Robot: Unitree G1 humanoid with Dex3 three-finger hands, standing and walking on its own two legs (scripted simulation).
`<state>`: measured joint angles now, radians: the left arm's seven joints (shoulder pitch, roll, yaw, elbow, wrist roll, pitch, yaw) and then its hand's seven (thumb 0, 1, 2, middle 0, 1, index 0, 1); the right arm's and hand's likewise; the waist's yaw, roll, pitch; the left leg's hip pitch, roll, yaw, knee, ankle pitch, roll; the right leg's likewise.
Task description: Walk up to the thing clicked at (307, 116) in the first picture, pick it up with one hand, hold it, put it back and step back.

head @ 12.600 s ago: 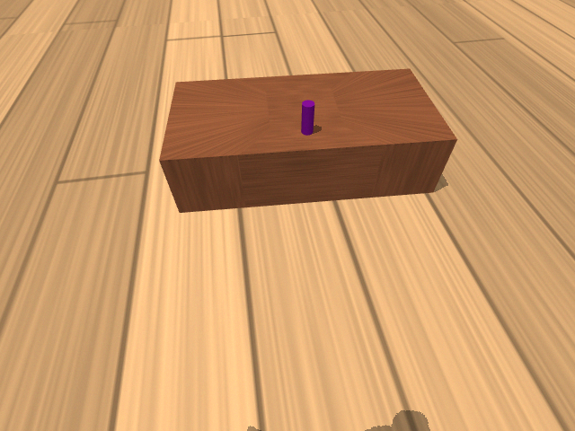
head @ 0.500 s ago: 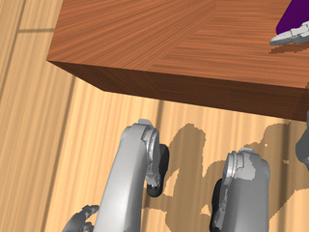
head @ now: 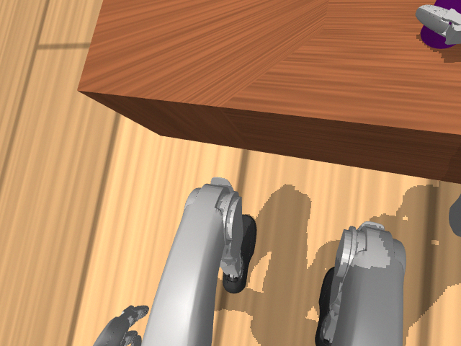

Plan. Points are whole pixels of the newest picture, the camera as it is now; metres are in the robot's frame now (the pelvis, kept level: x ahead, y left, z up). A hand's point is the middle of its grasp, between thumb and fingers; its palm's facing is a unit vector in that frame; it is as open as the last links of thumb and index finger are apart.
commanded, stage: settle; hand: right
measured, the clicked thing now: out of the picture +0.61 -0.15 +0.01
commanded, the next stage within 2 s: lift in 1.10 s
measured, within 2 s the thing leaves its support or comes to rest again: leaves its support in 0.18 s
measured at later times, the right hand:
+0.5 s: hand out of the picture +0.62 -0.16 +0.08, palm faces +0.04 +1.00 -0.05, open 8.5 cm
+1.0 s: hand out of the picture +0.62 -0.16 +0.13, palm faces +0.05 +1.00 -0.04, open 8.5 cm
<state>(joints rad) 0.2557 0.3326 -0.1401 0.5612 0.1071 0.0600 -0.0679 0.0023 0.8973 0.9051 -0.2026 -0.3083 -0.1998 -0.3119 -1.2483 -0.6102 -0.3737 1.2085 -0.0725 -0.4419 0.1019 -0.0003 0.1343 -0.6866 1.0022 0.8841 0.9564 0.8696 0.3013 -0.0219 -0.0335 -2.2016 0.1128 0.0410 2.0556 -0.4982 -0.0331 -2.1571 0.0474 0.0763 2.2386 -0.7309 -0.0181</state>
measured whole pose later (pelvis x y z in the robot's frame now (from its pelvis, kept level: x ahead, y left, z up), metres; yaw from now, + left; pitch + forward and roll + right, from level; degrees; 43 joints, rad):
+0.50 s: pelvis +0.01 +0.01 +0.05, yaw -1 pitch +38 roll +5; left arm 0.27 0.32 -0.10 0.56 0.06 0.04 -0.03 0.00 0.89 0.91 -0.21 -0.32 -0.21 -0.32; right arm -1.24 -0.58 -0.36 1.15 -0.04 -0.32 0.10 0.02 0.28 -1.09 0.89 1.24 0.85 1.22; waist 0.27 -0.05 -0.10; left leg -2.08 0.10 0.04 1.92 -0.51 -0.02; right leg -2.02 0.03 0.07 2.08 -0.73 -0.01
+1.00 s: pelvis +0.02 +0.01 +0.09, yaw -1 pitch +38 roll +4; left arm 0.29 0.30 -0.08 0.58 0.04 0.04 -0.02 0.00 0.90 0.89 -0.21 -0.31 -0.21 -0.31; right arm -1.21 -0.55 -0.37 1.15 -0.01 -0.33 0.10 0.02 0.30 -1.11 0.88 1.25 0.85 1.23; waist 0.25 -0.05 -0.12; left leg -1.95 0.09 0.03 1.79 -0.51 -0.02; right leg -1.88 0.02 0.05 1.93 -0.72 -0.01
